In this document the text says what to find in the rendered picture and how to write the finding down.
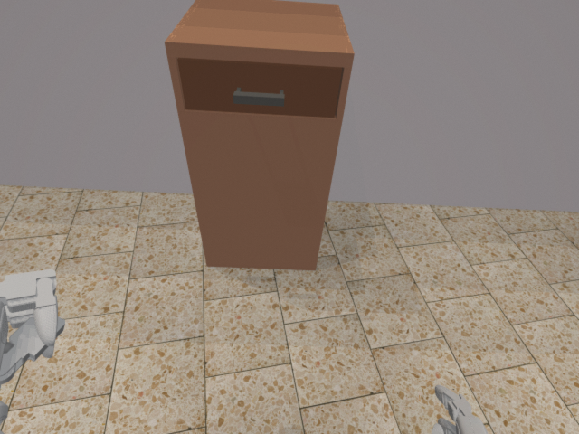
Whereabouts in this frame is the handle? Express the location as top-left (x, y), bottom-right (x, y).
top-left (233, 88), bottom-right (285, 107)

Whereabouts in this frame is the left robot hand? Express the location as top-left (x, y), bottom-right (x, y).
top-left (0, 269), bottom-right (65, 389)

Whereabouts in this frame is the cabinet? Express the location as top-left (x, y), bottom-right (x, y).
top-left (165, 0), bottom-right (355, 270)

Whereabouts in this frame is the right robot hand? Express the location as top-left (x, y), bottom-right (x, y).
top-left (432, 385), bottom-right (488, 434)

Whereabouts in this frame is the drawer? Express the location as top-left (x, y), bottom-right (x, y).
top-left (177, 58), bottom-right (342, 118)

